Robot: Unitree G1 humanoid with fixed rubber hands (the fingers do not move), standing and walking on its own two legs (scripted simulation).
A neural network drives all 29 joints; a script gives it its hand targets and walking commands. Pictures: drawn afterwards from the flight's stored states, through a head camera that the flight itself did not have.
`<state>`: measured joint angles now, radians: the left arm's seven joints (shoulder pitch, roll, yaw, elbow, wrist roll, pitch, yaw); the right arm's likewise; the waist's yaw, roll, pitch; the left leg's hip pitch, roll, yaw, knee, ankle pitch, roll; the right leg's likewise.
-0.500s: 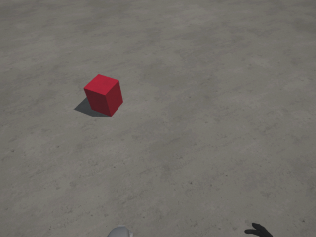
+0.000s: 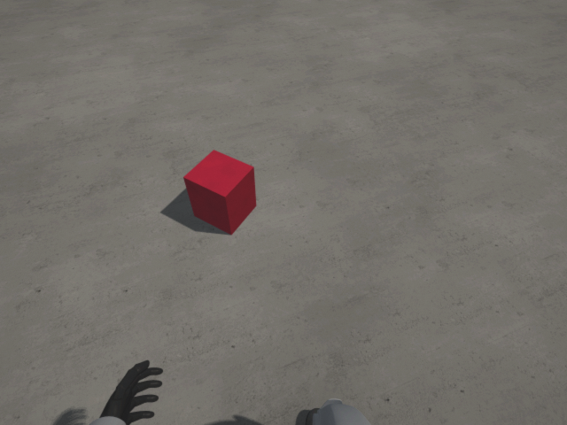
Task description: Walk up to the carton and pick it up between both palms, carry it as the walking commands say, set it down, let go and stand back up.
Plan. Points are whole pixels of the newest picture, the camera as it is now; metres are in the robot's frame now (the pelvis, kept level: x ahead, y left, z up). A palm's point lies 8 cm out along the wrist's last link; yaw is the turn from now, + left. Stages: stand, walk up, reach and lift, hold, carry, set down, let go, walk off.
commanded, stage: walk up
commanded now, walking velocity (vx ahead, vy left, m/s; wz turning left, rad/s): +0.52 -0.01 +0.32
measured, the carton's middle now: (222, 192) +1.14 +0.13 -0.65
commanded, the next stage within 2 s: none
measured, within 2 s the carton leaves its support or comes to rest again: neither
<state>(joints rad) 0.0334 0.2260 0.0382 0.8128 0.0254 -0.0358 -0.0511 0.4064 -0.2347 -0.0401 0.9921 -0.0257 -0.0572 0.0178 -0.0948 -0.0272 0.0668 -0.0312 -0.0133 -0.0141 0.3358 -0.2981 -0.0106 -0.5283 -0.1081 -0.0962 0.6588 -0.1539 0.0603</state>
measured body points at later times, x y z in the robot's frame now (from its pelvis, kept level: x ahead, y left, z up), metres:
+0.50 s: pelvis +0.23 +0.02 +0.01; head +0.26 +0.00 +0.46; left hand +0.10 +0.26 -0.12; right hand +0.43 -0.18 -0.13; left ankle +0.33 +0.19 -0.69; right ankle +0.17 -0.12 -0.74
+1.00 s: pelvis +0.44 +0.09 +0.01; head +0.47 +0.12 +0.46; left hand +0.56 +0.34 -0.14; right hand +0.39 -0.16 -0.12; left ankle +0.35 +0.19 -0.74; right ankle +0.60 -0.04 -0.68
